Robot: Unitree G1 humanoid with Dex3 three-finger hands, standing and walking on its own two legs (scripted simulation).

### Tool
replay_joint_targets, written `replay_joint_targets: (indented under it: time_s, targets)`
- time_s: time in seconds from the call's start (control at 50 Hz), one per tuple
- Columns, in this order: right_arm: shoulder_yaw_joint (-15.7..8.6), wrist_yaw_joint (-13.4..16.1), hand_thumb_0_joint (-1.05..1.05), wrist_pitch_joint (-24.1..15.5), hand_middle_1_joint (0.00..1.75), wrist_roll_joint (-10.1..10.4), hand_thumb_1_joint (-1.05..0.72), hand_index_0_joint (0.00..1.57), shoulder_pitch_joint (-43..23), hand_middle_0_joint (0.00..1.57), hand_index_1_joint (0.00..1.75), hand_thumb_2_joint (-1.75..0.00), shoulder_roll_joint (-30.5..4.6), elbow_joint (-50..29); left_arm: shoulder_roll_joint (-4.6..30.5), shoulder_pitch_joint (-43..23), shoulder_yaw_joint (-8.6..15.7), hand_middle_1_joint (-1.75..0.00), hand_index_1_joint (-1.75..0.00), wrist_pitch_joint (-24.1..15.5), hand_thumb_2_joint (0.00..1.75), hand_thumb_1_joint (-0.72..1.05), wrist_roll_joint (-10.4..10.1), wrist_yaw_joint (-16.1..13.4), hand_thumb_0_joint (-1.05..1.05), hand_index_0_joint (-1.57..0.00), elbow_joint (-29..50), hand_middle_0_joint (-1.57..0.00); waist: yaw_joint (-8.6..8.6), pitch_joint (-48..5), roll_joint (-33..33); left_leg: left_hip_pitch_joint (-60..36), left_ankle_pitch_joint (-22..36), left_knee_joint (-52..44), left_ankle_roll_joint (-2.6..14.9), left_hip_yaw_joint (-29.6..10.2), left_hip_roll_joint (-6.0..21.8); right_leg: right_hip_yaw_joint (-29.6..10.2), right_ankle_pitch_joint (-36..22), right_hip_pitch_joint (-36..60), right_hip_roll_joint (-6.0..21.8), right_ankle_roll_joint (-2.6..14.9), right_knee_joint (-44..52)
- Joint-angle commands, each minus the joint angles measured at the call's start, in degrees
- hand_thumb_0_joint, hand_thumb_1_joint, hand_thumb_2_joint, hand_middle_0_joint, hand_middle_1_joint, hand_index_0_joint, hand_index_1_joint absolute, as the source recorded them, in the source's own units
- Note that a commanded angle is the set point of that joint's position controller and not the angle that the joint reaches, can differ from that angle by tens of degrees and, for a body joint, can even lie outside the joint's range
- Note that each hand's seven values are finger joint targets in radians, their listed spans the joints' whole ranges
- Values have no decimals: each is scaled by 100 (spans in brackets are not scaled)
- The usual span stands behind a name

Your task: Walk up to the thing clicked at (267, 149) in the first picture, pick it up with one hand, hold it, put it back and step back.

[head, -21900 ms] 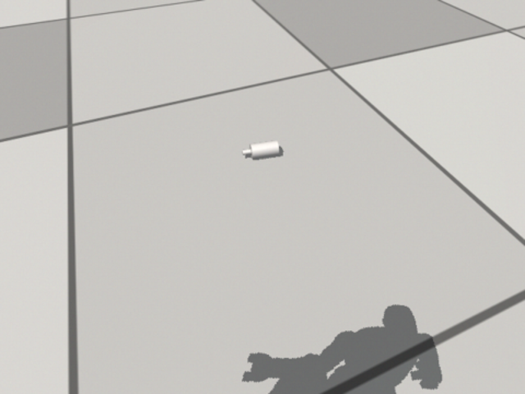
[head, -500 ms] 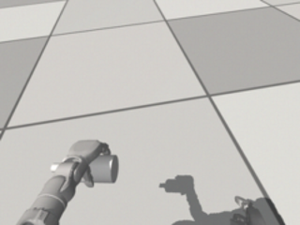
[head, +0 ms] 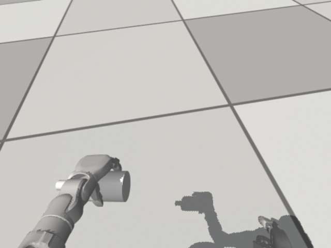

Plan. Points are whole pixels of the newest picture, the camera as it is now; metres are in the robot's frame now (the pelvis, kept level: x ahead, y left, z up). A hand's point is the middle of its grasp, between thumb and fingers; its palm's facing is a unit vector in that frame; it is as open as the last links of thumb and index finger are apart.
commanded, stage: hold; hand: left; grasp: from above
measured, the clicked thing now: (92, 185) +0.29 +0.25 -0.07
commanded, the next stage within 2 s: crouch in 0.04 s
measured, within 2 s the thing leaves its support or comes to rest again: neither
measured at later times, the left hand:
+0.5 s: hand (105, 191) +0.29 +0.22 -0.10, palm faces -0.49 -0.03 -0.87, open 10.7 cm
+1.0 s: hand (120, 196) +0.36 +0.24 -0.33, palm faces -0.43 +0.04 -0.90, open 10.8 cm
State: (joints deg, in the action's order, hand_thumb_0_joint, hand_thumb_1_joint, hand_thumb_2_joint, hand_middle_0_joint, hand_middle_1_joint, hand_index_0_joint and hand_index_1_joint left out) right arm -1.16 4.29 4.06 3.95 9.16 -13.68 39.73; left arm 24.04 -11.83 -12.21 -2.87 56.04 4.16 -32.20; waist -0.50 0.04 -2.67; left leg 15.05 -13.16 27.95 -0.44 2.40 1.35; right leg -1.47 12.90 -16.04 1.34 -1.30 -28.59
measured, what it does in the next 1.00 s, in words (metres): lowers itself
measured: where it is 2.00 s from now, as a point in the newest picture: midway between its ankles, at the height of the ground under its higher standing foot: outside the picture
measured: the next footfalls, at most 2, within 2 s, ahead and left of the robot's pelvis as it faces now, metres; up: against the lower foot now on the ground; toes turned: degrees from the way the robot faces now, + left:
none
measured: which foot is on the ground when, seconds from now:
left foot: down 0.00-1.00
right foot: down 0.00-1.00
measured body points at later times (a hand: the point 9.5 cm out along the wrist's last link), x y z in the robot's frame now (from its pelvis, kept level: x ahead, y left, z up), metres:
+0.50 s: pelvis +0.00 +0.00 -0.02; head +0.05 +0.00 +0.43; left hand +0.31 +0.22 -0.05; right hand +0.14 -0.26 -0.13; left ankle +0.02 +0.12 -0.74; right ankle +0.02 -0.13 -0.74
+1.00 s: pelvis -0.05 +0.01 -0.21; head +0.11 +0.03 +0.21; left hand +0.38 +0.24 -0.28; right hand -0.01 -0.27 -0.33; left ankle +0.02 +0.13 -0.74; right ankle +0.02 -0.13 -0.74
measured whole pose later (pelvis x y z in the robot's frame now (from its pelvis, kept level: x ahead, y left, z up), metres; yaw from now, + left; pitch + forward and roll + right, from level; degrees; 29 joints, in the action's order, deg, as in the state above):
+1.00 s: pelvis -0.05 +0.01 -0.21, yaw +0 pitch +31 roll -3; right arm -4.1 1.0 0.7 -2.1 14.0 -13.4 42.9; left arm 27.1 -40.0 -3.5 -5.6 68.4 -19.6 -68.6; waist 8.6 -10.9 -2.3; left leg 91.3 -34.0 94.1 0.7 -1.4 1.7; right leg -0.2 32.8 -89.6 1.0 -2.4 -91.3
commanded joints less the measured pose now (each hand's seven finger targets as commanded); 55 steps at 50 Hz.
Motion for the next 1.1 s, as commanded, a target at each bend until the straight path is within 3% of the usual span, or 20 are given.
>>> replay_joint_targets:
  time_s: [0.0, 0.04, 0.1, 0.12, 0.14, 0.26, 0.32, 0.38, 0.46, 0.56, 0.6, 0.62, 0.68, 0.72, 0.82, 0.88, 0.9, 0.94, 1.0, 1.08]
  targets:
    - [-220, 71, 0, -207, 30, -39, -90, 20, -559, 20, 30, -90, -718, -802, 1118, -1934, 563, -47, -51, -55, 78, 78, -33, -248, 0, -116, 1146, -119, 15, -1402, 105, -751, 950, -342, 99, -61, -193, 141, -694, 239, -266, 175, 469]
    - [-237, 76, 0, -200, 30, -17, -90, 20, -511, 20, 30, -90, -736, -780, 1252, -1796, 730, -44, -48, -42, 75, 79, 1, -280, 0, -116, 1057, -119, -40, -1497, 142, -744, 1113, -308, 111, -42, -208, 142, -880, 339, -252, 165, 434]
    - [-241, 70, 0, -185, 30, -29, -90, 20, -522, 20, 30, -90, -736, -782, 1262, -2106, 685, -47, -50, -66, 78, 80, 1, -297, 0, -117, 1156, -120, 2, -1550, 100, -806, 1165, -287, 108, -35, -214, 131, -940, 350, -244, 166, 432]
    - [-251, 67, 0, -190, 30, -34, -89, 20, -484, 20, 30, -90, -742, -754, 1221, -2195, 623, -55, -51, -77, 72, 85, 0, -295, 0, -118, 1242, -114, 25, -1629, 49, -836, 1205, -277, 105, -37, -200, 134, -977, 330, -257, 169, 410]
    - [-258, 66, 0, -178, 30, -32, -87, 20, -472, 20, 30, -89, -761, -756, 1275, -2095, 718, -49, -47, -61, 68, 77, 11, -318, 0, -110, 1057, -106, 3, -1552, 25, -834, 1230, -300, 93, -46, -193, 147, -980, 305, -267, 184, 408]
    - [-294, 18, 0, -97, 30, -36, -89, 20, -416, 20, 30, -90, -753, -798, 929, -1306, 582, -45, -49, -122, 75, 73, 102, -408, 0, -112, 448, -116, 35, -1146, 427, -518, 1131, -231, 105, -53, -220, 170, -890, 192, -236, 171, 392]
    - [-301, -8, 0, -49, 30, -75, -89, 20, -350, 20, 30, -90, -734, -764, 939, -1474, 591, -45, -49, -269, 74, 72, 245, -616, 0, -112, 318, -115, 110, -1140, 408, -343, 1072, -55, 103, -52, -247, 155, -883, -46, -204, 166, 241]
    - [-314, -39, 0, 1, 30, -134, -89, 20, -249, 20, 30, -90, -750, -656, 1065, -1818, 754, -44, -48, -435, 73, 73, 426, -1005, 0, -112, -145, -116, 194, -1124, 438, 135, 834, 342, 97, -53, -279, 150, -716, -451, -176, 156, -80]
    - [-443, -133, 0, -12, 30, -260, -89, 20, 41, 20, 30, -90, -868, -446, 1173, -2733, 806, -48, -51, -601, 76, 72, 740, -1615, 0, -111, -381, -114, 363, -1844, 101, 686, 737, 1282, 24, -69, -228, 155, -643, -1357, -214, 176, -926]
    - [-576, -269, 0, -48, 30, -392, -89, 20, 453, 20, 30, -90, -948, -321, 980, -3149, 700, -48, -51, -543, 73, 71, 1161, -2330, 0, -110, -1419, -112, 526, -2417, 32, 1880, 382, 2506, 45, -117, -189, 145, -336, -2540, -206, 230, -1987]
    - [-605, -292, 0, -90, 30, -426, -89, 20, 513, 20, 30, -90, -970, -283, 826, -3323, 615, -48, -49, -471, 70, 71, 1176, -2481, 0, -109, -1925, -111, 595, -2501, 186, 2530, 106, 2896, 84, -127, -191, 163, -107, -2938, -222, 225, -2375]
    - [-617, -295, 0, -129, 30, -454, -90, 20, 552, 20, 30, -90, -996, -256, 981, -3625, 688, -49, -51, -449, 73, 70, 1206, -2539, 0, -109, -1965, -111, 566, -2692, 24, 2762, 12, 3128, 86, -117, -194, 163, -3, -3239, -224, 225, -2586]
    - [-654, -279, 0, -247, 30, -510, -90, 20, 662, 20, 30, -90, -1032, -231, 1215, -3973, 814, -52, -52, -392, 69, 71, 1177, -2652, 0, -108, -2259, -108, 581, -3222, -233, 3332, -299, 3685, 94, -159, -196, 226, 331, -3866, -236, 272, -3200]
    - [-628, -256, 0, -314, 30, -530, -90, 20, 730, 20, 30, -90, -1037, -200, 1064, -3922, 758, -51, -52, -329, 72, 69, 1134, -2674, 0, -108, -2722, -109, 649, -3259, -114, 3898, -496, 4005, 112, -251, -173, 295, 504, -4296, -266, 300, -3654]
    - [-688, -214, 0, -417, 30, -577, -89, 20, 863, 20, 30, -90, -1128, -230, 1558, -4400, 1027, -53, -53, -270, 72, 68, 1205, -2682, 0, -106, -2508, -107, 599, -4119, -578, 4425, -858, 4677, 49, -440, -125, 388, 866, -5234, -230, 375, -4626]
    - [-656, -209, 0, -453, 30, -616, -90, 20, 925, 20, 30, -90, -1126, -221, 1640, -4576, 1125, -53, -56, -219, 79, 69, 1184, -2649, 0, -108, -2689, -110, 711, -4088, -512, 4918, -1232, 4999, 36, -523, -117, 429, 1191, -5805, -219, 370, -5009]
    - [-641, -207, 0, -478, 30, -631, -89, 20, 917, 20, 30, -90, -1118, -174, 1583, -4710, 1087, -53, -56, -226, 81, 70, 1189, -2628, 0, -108, -2729, -111, 831, -4020, -540, 5198, -1383, 5154, 48, -518, -111, 424, 1286, -6025, -212, 361, -5132]
    - [-654, -214, 0, -509, 30, -636, -89, 20, 965, 20, 30, -90, -1152, -159, 1828, -4795, 1233, -55, -57, -236, 81, 67, 1219, -2589, 0, -105, -2844, -107, 823, -4150, -466, 5431, -1647, 5339, 44, -596, -128, 443, 1511, -6274, -209, 363, -5372]
    - [-633, -276, 0, -577, 30, -677, -89, 20, 1042, 20, 30, -90, -1153, -155, 1868, -4977, 1287, -58, -59, -332, 83, 69, 1195, -2503, 0, -107, -2793, -108, 920, -4468, -546, 5774, -1644, 5787, 77, -565, -158, 454, 1550, -6562, -198, 371, -5742]
    - [-566, -360, 0, -638, 30, -735, -89, 20, 1105, 20, 30, -90, -1204, -45, 2007, -5209, 1383, -58, -59, -530, 84, 74, 1270, -2466, 0, -110, -2957, -111, 1044, -4393, -658, 6186, -1833, 6220, 66, -712, -170, 515, 1736, -7324, -158, 366, -6206]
